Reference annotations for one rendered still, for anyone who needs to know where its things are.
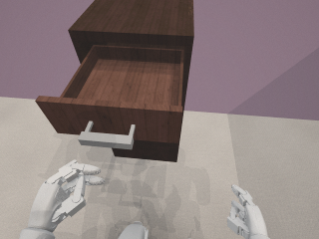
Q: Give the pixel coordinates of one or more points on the robot left forearm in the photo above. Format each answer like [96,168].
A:
[36,233]

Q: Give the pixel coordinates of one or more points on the right robot hand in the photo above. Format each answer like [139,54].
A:
[250,220]

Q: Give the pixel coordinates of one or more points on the left robot thigh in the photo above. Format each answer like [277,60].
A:
[135,231]

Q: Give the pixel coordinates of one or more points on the left robot hand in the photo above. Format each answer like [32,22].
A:
[45,212]

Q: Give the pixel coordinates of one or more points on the drawer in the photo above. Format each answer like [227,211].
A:
[117,86]

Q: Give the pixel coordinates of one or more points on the cabinet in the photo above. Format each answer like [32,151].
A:
[159,24]

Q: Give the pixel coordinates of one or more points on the handle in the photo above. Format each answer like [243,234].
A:
[109,140]

